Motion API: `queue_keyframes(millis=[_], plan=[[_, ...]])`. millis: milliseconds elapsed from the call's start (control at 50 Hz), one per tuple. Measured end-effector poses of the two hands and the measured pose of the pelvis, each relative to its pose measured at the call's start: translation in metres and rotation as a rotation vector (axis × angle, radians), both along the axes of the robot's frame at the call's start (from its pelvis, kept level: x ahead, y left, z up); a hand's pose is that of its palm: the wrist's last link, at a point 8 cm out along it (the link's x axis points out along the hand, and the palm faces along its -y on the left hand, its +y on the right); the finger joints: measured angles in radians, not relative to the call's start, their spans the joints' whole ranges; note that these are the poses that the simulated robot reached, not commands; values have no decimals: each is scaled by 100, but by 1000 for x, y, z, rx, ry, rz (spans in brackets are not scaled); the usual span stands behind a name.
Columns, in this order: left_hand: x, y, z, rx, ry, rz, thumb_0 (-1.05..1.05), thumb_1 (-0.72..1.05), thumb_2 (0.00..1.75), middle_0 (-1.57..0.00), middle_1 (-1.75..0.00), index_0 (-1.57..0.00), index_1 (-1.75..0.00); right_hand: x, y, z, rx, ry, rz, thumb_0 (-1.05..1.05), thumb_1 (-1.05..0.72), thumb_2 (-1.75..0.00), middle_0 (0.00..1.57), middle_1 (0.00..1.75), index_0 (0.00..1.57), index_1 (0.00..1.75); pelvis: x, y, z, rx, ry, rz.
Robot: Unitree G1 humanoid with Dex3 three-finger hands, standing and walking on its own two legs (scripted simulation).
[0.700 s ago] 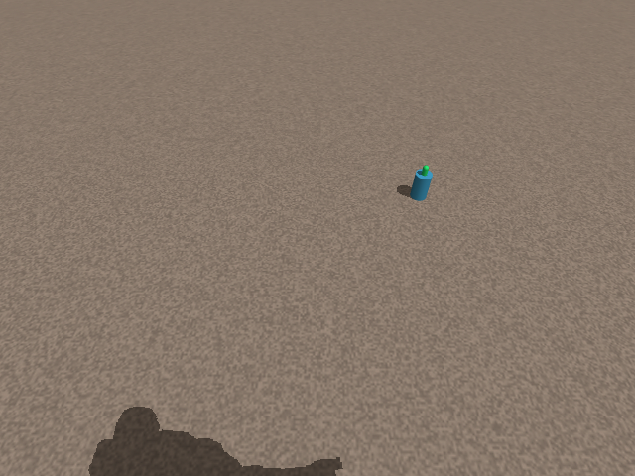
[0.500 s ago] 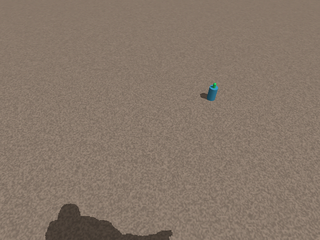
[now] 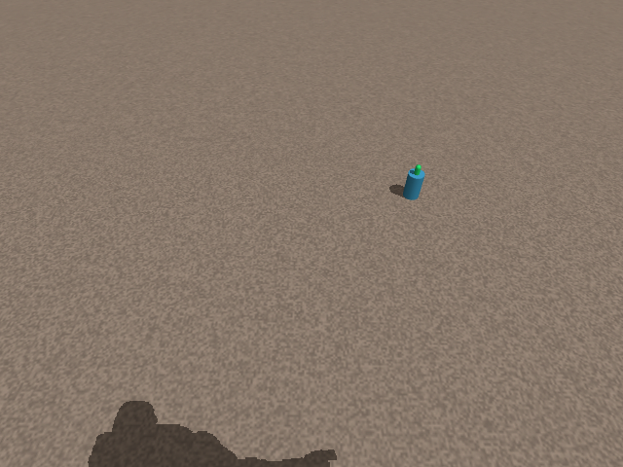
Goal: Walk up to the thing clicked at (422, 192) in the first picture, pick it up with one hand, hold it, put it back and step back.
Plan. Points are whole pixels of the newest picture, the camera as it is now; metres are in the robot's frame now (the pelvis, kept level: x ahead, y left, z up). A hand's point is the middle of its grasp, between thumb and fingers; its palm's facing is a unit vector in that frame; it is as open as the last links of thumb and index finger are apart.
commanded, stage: stand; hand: left
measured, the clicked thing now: (414, 180) +1.45 -0.51 -0.69
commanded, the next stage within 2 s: walk up in 0.42 s
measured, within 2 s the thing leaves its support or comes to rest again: neither
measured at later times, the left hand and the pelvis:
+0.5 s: hand out of the picture +0.07 +0.25 -0.16, palm faces -0.07 -0.94 -0.32, open 7.4 cm; pelvis +0.00 +0.00 +0.00, yaw -3 degrees
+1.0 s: hand (226, 411) +0.24 +0.15 -0.15, palm faces -0.24 -0.91 -0.34, open 7.4 cm; pelvis +0.15 -0.11 -0.01, yaw -16 degrees
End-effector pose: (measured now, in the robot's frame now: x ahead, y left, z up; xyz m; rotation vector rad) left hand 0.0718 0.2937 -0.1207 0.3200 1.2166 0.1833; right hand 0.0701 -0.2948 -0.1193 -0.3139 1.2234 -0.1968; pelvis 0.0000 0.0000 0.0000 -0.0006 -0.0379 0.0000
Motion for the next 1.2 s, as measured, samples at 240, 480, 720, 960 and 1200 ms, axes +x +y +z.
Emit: queue_keyframes(millis=[240, 480, 720, 960, 1200], plan=[[-4, 0, 0, 2, 10, 4, 1, 91, 90, -20, -30, -20, -30, -4, -2, 0, -1, 9, -5, 0, -91, -90, 20, 30, 21, 30, 0, -1, 0, 0, -2, -1], [-4, 3, -1, -16, 22, -16, 1, 91, 90, -20, -30, -20, -30, -6, -8, 2, -2, -31, -20, 0, -90, -90, 20, 30, 21, 30, 2, -2, -3, 10, 13, -40], [97, -23, 19, 56, -25, -180, 1, 91, 90, -20, -30, -20, -30, -25, -115, 0, -103, -72, -167, 0, -90, -90, 20, 30, 21, 30, 51, -59, -21, 30, -3, -190], [160, -98, 9, 15, -16, -213, 1, 91, 90, -20, -30, -20, -30, 73, -151, 7, -43, -132, -163, 1, -91, -90, 20, 30, 20, 30, 134, -108, -15, -21, 1, -264], [328, -129, -27, -27, 2, -377, 1, 91, 90, -20, -30, -20, -30, 149, -153, 24, -122, -165, -285, 0, -90, -90, 20, 30, 21, 30, 258, -118, -25, 0, 8, -346]])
